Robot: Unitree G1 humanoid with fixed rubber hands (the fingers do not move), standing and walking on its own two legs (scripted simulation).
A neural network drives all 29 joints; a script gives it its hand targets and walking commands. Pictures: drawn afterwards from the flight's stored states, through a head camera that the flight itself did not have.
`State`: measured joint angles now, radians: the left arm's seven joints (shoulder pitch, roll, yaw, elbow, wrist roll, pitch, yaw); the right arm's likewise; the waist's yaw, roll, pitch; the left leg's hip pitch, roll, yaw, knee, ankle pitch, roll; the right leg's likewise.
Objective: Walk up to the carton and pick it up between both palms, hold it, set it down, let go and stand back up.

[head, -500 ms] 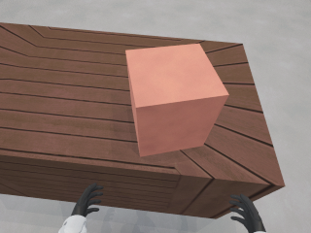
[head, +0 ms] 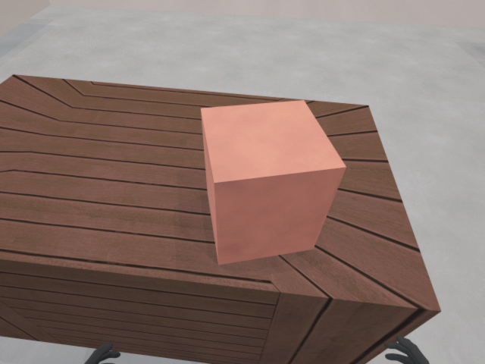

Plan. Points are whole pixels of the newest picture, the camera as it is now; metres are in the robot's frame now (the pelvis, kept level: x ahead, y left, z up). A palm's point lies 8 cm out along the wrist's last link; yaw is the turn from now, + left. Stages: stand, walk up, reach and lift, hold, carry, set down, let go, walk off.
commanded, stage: stand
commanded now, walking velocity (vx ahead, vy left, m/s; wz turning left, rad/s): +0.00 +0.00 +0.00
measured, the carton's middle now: (260, 183) +0.45 +0.03 +0.04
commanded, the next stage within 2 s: none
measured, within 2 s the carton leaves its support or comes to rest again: neither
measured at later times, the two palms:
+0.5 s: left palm out of the picture +0.04 +0.29 -0.12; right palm out of the picture +0.12 -0.27 -0.09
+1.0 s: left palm out of the picture +0.00 +0.29 -0.13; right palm out of the picture +0.08 -0.28 -0.10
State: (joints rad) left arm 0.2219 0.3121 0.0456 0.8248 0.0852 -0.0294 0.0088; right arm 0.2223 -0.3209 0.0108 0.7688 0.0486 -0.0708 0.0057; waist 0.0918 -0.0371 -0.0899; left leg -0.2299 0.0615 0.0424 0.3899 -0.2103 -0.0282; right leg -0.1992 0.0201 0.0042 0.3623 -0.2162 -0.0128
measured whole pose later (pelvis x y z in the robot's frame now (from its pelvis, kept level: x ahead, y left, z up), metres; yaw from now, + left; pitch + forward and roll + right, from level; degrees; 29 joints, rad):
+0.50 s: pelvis -0.01 +0.00 +0.00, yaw +0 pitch +3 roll +0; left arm 0.21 0.32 0.05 0.98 0.09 -0.04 0.00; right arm 0.24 -0.33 0.01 0.82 0.05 -0.05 0.00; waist 0.09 -0.04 -0.07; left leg -0.23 0.06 0.04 0.39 -0.20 -0.03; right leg -0.20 0.02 0.00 0.36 -0.21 -0.01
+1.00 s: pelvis -0.02 +0.00 +0.00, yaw +0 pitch +1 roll -1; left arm 0.21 0.33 0.05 1.04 0.09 -0.04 0.00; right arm 0.24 -0.33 0.01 0.90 0.05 -0.05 0.00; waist 0.09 -0.03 -0.03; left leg -0.23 0.06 0.04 0.39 -0.18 -0.03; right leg -0.20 0.02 0.00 0.36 -0.18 -0.01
